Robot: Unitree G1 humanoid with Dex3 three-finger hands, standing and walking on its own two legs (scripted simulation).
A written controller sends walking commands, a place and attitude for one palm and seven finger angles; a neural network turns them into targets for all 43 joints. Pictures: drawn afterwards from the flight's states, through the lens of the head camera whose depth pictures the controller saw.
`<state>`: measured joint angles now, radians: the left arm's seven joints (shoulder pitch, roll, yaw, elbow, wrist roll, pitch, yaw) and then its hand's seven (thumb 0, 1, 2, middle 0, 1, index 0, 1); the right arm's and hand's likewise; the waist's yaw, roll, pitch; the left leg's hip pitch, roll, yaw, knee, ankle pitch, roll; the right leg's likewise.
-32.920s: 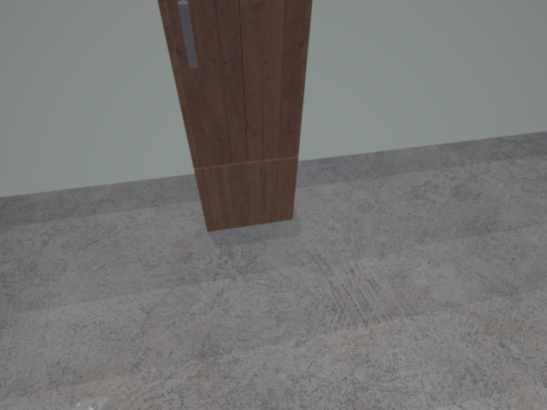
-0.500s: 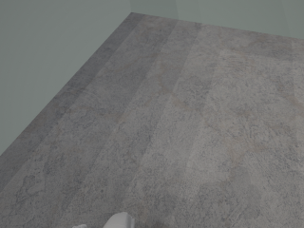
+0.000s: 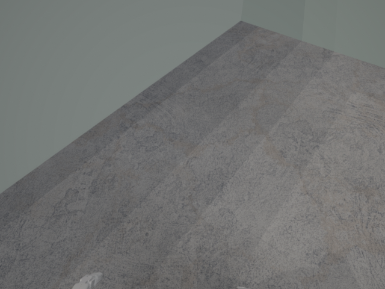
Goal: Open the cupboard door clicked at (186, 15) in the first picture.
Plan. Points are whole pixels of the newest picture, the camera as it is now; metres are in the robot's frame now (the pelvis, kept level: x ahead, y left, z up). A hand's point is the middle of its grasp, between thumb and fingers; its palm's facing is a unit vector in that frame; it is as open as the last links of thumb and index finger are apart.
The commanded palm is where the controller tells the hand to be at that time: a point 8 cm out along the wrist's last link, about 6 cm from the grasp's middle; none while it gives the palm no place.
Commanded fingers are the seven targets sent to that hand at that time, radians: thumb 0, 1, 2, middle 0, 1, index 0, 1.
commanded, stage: turn to face it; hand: left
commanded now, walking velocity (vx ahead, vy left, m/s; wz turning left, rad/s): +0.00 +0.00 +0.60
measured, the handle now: out of the picture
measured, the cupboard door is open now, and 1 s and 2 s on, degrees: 43 43 43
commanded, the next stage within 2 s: none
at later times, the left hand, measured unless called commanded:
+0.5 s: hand out of the picture -0.01 +0.20 -0.17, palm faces +0.38 -0.89 -0.26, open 7.3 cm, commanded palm none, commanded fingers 0.00 0.90 0.90 -0.20 -0.30 -0.20 -0.30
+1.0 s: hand out of the picture +0.02 +0.14 -0.13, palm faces +0.60 -0.75 -0.27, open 7.3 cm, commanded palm none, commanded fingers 0.00 0.90 0.90 -0.20 -0.30 -0.20 -0.30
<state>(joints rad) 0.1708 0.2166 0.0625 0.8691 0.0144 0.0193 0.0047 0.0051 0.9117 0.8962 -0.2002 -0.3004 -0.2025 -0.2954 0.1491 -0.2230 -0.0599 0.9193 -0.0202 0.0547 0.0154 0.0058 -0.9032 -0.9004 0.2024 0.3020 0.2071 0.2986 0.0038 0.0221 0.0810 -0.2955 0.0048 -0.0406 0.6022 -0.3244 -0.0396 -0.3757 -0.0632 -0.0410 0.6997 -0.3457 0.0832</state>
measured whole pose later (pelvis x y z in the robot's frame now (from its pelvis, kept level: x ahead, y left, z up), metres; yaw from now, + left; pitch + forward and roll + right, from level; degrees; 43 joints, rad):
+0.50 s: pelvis +0.02 -0.01 +0.00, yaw +20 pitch +1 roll +1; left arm 0.23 0.24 0.08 0.93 0.02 0.05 0.02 0.00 0.91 0.90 -0.20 -0.30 -0.21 -0.30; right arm 0.11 -0.21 -0.06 0.91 -0.02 0.04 0.03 0.01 -0.91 -0.90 0.20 0.30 0.20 0.30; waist 0.01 -0.05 0.10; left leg -0.32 0.01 0.08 0.65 -0.33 0.02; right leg -0.39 -0.16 -0.18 0.94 -0.56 0.06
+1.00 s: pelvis +0.07 -0.05 +0.02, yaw +38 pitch +1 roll +3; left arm 0.20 0.15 0.04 0.89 0.02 -0.01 0.03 0.00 0.92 0.90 -0.20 -0.30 -0.21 -0.30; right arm 0.14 -0.24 -0.09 0.96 -0.01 0.09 0.03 0.01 -0.91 -0.90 0.20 0.30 0.20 0.30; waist -0.02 0.01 0.10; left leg -0.50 0.01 0.01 1.15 -0.42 -0.07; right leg -0.21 -0.11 -0.21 0.51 -0.32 -0.03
